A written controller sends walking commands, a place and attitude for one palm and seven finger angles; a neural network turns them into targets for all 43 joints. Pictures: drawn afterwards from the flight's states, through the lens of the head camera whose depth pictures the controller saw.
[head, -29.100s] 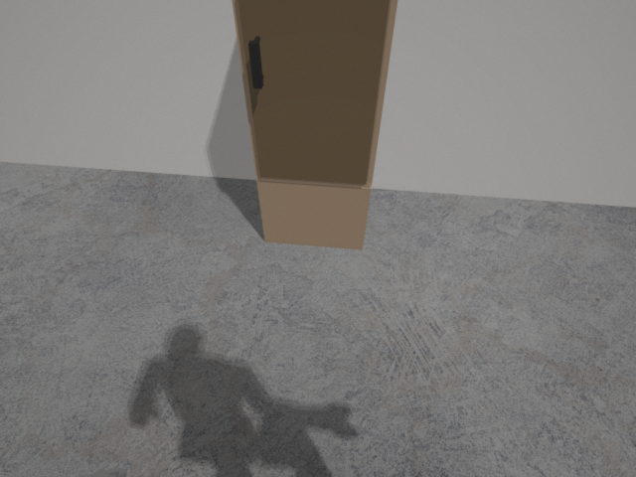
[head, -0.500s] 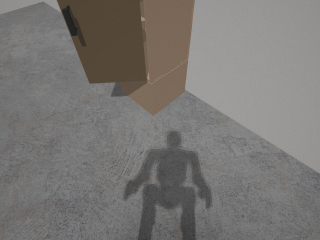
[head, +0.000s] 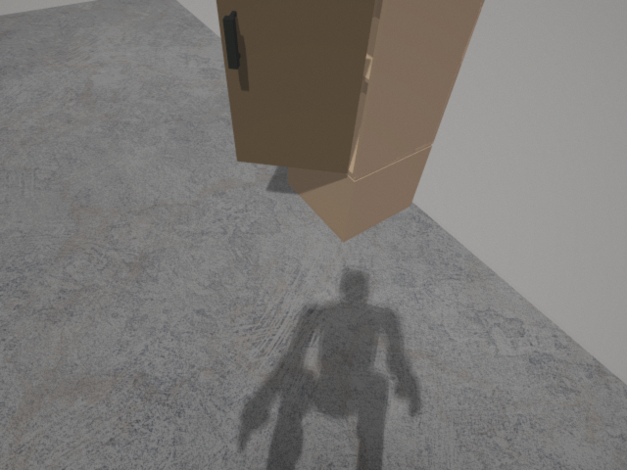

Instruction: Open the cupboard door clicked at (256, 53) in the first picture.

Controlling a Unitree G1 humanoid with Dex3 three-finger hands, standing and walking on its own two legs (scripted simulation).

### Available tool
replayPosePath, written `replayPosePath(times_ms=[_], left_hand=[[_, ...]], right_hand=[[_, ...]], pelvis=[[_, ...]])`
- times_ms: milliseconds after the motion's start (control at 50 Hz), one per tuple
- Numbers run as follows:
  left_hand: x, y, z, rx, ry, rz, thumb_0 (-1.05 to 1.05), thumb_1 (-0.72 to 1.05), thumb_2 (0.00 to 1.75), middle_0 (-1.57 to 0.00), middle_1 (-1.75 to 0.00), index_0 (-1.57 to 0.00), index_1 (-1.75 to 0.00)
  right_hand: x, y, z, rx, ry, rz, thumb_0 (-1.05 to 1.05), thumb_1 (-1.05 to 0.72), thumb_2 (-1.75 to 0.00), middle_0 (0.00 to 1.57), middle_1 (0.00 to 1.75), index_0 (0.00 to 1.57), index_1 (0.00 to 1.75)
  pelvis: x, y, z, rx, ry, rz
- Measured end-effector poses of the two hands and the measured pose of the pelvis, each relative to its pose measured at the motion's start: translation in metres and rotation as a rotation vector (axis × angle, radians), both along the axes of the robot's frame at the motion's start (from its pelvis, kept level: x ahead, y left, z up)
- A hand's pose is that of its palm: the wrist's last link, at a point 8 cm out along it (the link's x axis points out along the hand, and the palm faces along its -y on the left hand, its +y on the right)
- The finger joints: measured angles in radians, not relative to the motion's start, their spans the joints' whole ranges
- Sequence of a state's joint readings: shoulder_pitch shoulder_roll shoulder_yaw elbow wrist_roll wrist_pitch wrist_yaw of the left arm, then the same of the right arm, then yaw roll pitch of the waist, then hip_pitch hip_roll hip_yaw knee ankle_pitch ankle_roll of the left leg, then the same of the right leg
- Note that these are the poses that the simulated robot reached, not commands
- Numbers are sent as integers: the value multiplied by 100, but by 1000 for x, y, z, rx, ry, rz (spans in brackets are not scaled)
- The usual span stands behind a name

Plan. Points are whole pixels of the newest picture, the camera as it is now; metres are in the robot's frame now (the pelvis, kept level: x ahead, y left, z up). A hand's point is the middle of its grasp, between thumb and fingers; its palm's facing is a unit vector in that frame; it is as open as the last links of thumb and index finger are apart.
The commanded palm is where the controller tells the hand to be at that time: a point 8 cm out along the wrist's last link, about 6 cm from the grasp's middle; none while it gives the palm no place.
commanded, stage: take the last steps up to it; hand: left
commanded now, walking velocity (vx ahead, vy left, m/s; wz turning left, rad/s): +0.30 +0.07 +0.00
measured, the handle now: (233, 39) +1.05 +0.30 +0.04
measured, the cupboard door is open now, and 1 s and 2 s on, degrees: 48 48 48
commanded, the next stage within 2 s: come to a stop and stand still in 1.10 s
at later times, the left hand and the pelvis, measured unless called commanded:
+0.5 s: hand (232, 383) +0.26 +0.15 -0.15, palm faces +0.07 -0.98 -0.20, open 7.2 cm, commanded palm none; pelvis +0.17 -0.02 +0.00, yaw +1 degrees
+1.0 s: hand (205, 324) +0.36 +0.22 -0.17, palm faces +0.05 -0.98 -0.18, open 7.4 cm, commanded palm none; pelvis +0.35 +0.05 +0.01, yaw -2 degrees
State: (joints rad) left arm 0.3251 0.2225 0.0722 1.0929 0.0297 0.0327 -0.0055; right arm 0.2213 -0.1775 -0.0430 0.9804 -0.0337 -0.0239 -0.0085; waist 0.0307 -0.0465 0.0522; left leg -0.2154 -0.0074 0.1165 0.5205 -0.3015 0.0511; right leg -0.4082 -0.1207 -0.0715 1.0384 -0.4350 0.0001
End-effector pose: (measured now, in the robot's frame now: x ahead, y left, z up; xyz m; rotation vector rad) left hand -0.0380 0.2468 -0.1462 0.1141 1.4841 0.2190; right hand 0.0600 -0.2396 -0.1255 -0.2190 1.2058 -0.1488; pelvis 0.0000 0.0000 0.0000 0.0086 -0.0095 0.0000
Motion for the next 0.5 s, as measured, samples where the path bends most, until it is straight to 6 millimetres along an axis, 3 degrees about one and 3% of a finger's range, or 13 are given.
replayPosePath(times_ms=[160, 260, 340, 380, 420, 500], left_hand=[[111, 4, 18, 7, -179, -65, 1, 91, 90, -20, -29, -20, -30], [190, -13, 21, 0, -260, -130, 1, 91, 90, -20, -29, -20, -30], [255, -34, 18, -3, -321, -186, 1, 91, 90, -20, -29, -20, -30], [280, -43, 15, 0, -367, -189, 1, 91, 90, -20, -29, -20, -30], [290, -49, 16, -2, -387, -166, 0, 91, 90, -20, -29, -20, -30], [288, -49, 21, 14, -353, -81, -1, 93, 90, -21, -29, -21, -30]], right_hand=[[-35, 38, -9, 90, 177, -63, 1, -91, -90, 20, 30, 20, 30], [-51, 47, -18, 136, 293, -128, 1, -90, -90, 20, 30, 20, 30], [-51, 42, -27, 158, 377, -174, 1, -90, -90, 20, 30, 20, 30], [-44, 35, -32, 162, 415, -182, 1, -90, -90, 20, 30, 20, 30], [-25, 25, -32, 153, 425, -174, 1, -90, -90, 20, 30, 20, 30], [42, 3, -24, 110, 344, -136, 1, -91, -90, 20, 30, 20, 30]], pelvis=[[42, 10, 10, 13, -1, -3], [76, 5, 5, 28, 0, -16], [111, -7, -5, 33, 3, -27], [127, -14, -12, 22, 0, -20], [139, -18, -11, 13, -10, -6], [165, -21, 1, 1, -4, 9]])
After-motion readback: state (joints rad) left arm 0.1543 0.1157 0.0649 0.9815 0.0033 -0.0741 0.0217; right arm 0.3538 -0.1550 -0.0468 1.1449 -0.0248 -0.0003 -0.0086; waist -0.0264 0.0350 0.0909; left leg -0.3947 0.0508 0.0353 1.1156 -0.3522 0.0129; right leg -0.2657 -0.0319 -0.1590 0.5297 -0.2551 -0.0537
